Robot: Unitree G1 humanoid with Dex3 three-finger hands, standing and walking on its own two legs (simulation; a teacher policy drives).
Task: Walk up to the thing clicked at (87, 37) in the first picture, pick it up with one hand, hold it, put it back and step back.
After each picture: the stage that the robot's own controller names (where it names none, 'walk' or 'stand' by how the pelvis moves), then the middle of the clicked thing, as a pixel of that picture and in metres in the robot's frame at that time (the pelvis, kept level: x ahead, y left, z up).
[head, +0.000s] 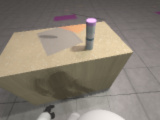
stand; (90, 36) +0.62 +0.08 +0.13
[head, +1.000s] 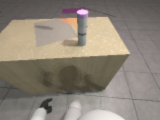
walk; (82, 30) +0.59 +0.15 +0.17
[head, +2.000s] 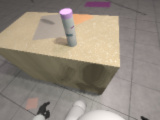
walk; (69, 30) +0.54 +0.25 +0.16
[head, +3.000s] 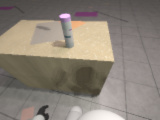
walk; (67, 33) +0.59 +0.23 +0.17
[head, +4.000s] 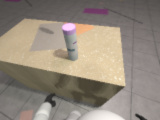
stand; (71, 45) +0.45 +0.18 +0.15
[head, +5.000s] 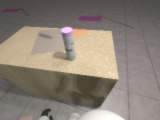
stand; (69, 46) +0.48 +0.22 +0.14
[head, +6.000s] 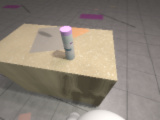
stand; (68, 45) +0.47 +0.23 +0.13
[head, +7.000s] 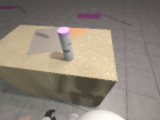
stand; (66, 46) +0.46 +0.23 +0.13
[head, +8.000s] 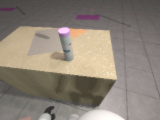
stand; (67, 46) +0.47 +0.23 +0.13
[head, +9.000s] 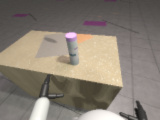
rise first; (73, 50) +0.45 +0.20 +0.13
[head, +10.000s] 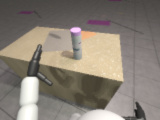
go down; (77, 45) +0.50 +0.18 +0.14
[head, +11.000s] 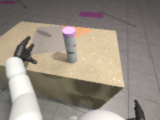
go down; (71, 47) +0.44 +0.18 +0.14
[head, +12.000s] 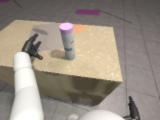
close in; (68, 44) +0.46 +0.18 +0.15
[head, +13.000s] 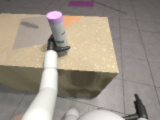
close; (60, 36) +0.48 +0.21 +0.18
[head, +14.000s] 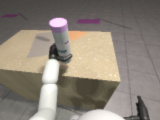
lift; (63, 45) +0.37 +0.19 +0.26
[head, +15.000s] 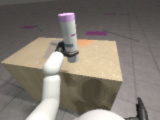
lift; (70, 40) +0.34 +0.16 +0.32
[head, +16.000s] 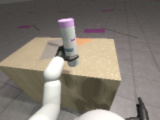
hold; (70, 45) +0.34 +0.16 +0.29
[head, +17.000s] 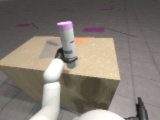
hold; (69, 47) +0.35 +0.17 +0.27
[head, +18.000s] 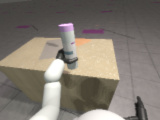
crouch; (69, 48) +0.35 +0.16 +0.27
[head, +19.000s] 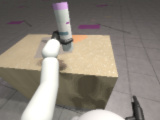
crouch; (64, 29) +0.44 +0.19 +0.33
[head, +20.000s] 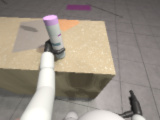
lower; (56, 39) +0.48 +0.22 +0.17
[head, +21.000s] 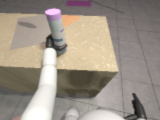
lower; (58, 35) +0.49 +0.21 +0.18
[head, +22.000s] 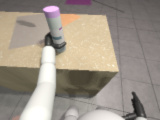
lower; (57, 33) +0.50 +0.22 +0.18
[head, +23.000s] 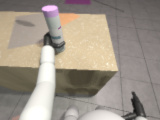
lower; (56, 32) +0.50 +0.22 +0.18
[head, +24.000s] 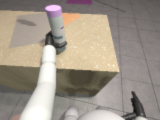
loosen; (58, 32) +0.50 +0.21 +0.18
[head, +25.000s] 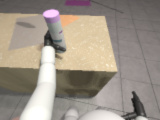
withdraw; (57, 35) +0.49 +0.21 +0.18
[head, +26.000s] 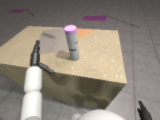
sink last; (73, 45) +0.47 +0.19 +0.16
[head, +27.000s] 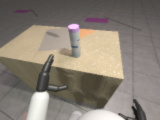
stand; (75, 42) +0.51 +0.21 +0.15
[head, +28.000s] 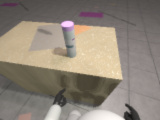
stand; (70, 42) +0.48 +0.20 +0.16
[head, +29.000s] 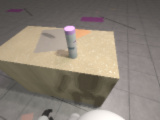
stand; (71, 44) +0.51 +0.21 +0.13
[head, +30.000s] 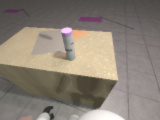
stand; (69, 46) +0.49 +0.22 +0.13
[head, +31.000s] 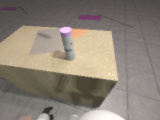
stand; (68, 45) +0.48 +0.22 +0.13
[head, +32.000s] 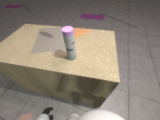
stand; (70, 45) +0.48 +0.21 +0.13
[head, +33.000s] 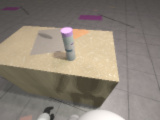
stand; (69, 46) +0.48 +0.22 +0.13
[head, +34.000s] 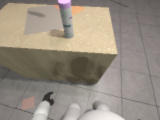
walk; (67, 21) +0.61 +0.23 +0.15
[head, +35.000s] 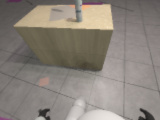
walk; (78, 8) +0.96 +0.28 +0.16
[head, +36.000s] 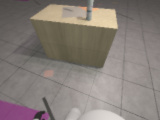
walk; (89, 9) +1.14 +0.16 +0.15
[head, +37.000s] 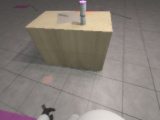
stand; (83, 13) +1.09 +0.21 +0.13
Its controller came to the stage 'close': yes
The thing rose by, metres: 0.20
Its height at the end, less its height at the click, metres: +0.00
